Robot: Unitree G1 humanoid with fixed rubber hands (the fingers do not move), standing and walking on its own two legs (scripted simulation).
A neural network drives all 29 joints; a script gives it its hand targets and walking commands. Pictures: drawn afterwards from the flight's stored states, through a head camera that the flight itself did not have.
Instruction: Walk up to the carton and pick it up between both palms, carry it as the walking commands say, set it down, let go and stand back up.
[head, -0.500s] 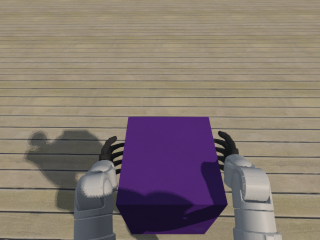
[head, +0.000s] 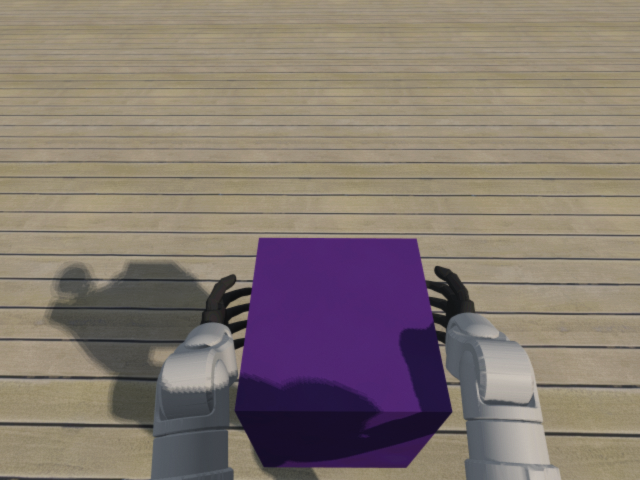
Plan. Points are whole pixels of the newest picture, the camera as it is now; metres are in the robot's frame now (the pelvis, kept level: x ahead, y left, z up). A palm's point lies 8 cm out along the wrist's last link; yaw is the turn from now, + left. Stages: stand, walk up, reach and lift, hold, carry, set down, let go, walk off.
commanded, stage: carry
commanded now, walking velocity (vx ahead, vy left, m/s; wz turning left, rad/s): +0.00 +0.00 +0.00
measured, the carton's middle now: (336, 358) +0.29 +0.00 +0.00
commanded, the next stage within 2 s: hold in 0.86 s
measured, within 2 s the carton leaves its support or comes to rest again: neither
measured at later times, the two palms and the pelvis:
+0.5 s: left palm (215, 343) +0.28 +0.15 +0.06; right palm (454, 336) +0.28 -0.14 +0.06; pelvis -0.01 +0.01 +0.00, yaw +0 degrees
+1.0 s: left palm (212, 372) +0.25 +0.15 +0.04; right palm (454, 361) +0.26 -0.13 +0.04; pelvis -0.02 +0.00 +0.01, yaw +6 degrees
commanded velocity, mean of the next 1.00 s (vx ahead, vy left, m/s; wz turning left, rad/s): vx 0.00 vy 0.00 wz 0.00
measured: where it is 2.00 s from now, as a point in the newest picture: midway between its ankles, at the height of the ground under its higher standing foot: outside the picture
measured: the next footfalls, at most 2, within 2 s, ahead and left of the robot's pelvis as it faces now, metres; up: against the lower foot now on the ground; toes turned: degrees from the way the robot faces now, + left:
none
